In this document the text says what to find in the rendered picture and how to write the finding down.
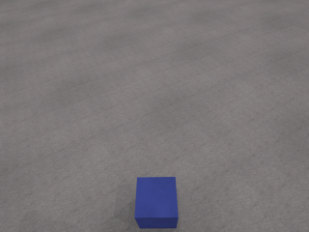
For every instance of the carton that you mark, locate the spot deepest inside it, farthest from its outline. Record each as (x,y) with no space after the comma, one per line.
(156,203)

